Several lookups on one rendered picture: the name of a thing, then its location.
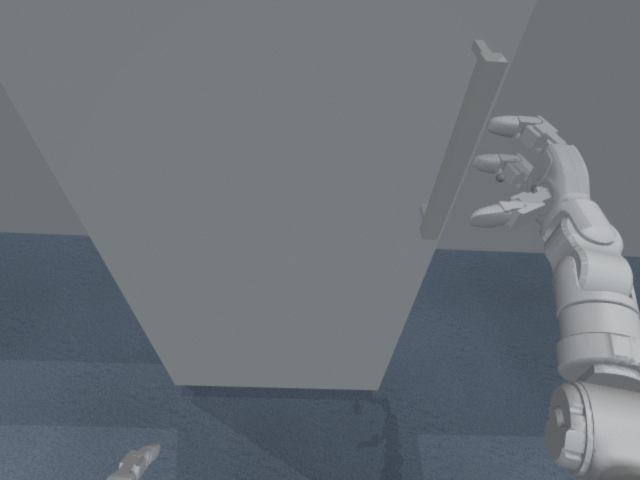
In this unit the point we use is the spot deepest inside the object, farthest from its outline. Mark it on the fridge door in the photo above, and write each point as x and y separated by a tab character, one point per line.
251	171

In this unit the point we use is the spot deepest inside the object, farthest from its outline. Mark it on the handle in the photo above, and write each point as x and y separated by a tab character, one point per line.
482	88

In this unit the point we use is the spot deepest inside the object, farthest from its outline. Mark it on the robot left hand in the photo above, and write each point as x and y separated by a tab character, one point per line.
134	463

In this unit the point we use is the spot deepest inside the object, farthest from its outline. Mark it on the robot right hand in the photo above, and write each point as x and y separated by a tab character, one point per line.
560	172

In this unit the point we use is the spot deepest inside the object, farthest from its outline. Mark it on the robot right forearm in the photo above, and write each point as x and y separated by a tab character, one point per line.
596	306

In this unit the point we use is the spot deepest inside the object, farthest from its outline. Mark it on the robot right upper arm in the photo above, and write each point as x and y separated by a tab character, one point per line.
594	431

